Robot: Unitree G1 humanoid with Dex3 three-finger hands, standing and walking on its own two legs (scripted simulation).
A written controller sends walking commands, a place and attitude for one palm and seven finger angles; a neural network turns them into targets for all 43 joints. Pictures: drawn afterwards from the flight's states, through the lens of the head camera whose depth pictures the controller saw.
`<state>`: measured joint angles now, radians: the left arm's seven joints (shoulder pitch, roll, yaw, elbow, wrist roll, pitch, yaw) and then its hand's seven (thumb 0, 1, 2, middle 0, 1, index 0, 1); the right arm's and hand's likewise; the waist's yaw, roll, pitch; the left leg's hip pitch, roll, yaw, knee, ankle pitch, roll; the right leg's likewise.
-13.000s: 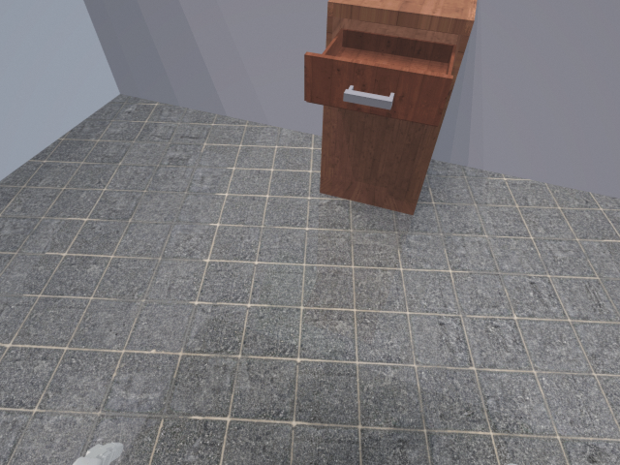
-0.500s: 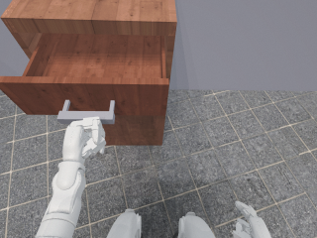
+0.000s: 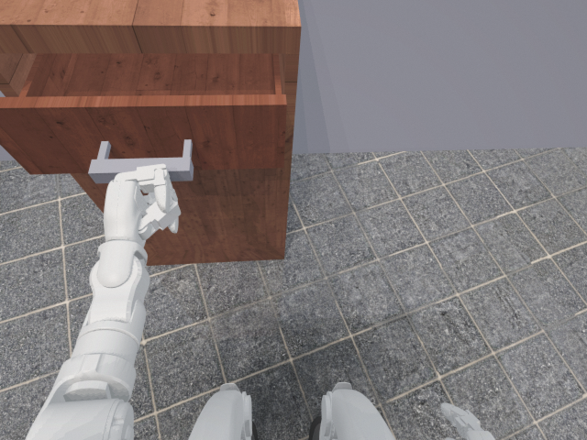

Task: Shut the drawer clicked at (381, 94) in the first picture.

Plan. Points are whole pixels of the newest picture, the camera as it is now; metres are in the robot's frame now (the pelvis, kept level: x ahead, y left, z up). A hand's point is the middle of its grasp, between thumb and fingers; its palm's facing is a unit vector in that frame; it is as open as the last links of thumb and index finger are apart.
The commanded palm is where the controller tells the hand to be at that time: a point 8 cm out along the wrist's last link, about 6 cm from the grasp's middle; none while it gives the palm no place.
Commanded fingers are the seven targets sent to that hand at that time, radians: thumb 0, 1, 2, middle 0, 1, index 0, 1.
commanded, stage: push the drawer shut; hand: left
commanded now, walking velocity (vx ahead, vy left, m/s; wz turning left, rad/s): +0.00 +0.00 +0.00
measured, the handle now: (145, 158) +0.49 +0.21 +0.04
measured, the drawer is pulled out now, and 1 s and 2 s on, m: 0.10 0.00 0.00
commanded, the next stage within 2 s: pull the fist back off the drawer in 1.62 s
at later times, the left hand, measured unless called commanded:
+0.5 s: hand (176, 170) +0.48 +0.16 +0.03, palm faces +0.06 -1.00 -0.03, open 3.2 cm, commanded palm +0.45 +0.21 +0.04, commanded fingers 0.00 0.90 0.90 -1.40 -1.60 -1.40 -1.60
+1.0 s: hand (177, 147) +0.52 +0.17 +0.03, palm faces +0.06 -1.00 -0.03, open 2.9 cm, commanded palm +0.52 +0.21 +0.04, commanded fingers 0.00 0.90 0.90 -1.40 -1.60 -1.40 -1.60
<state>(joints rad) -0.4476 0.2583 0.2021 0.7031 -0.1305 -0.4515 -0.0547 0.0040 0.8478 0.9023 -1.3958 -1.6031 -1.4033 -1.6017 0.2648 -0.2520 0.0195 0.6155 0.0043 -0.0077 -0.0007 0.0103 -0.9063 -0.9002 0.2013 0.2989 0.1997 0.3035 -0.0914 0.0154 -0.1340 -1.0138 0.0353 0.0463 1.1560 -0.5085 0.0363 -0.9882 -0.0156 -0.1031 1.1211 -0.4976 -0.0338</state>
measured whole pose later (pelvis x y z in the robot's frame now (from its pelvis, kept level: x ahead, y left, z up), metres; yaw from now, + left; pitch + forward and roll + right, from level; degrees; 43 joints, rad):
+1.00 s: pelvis +0.00 +0.01 -0.01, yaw -1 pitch +27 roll -4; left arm -0.91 0.44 0.38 1.17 -0.04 -0.50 -0.09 -0.04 0.76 0.92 -1.39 -1.60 -1.40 -1.60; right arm 0.36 -0.26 0.04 0.64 -0.04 0.08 0.03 0.01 -0.91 -0.90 0.20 0.30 0.20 0.30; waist -0.19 0.03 -0.12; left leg -1.16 0.05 0.04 1.21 -0.51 0.05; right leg -1.12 0.00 -0.11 1.14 -0.48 -0.02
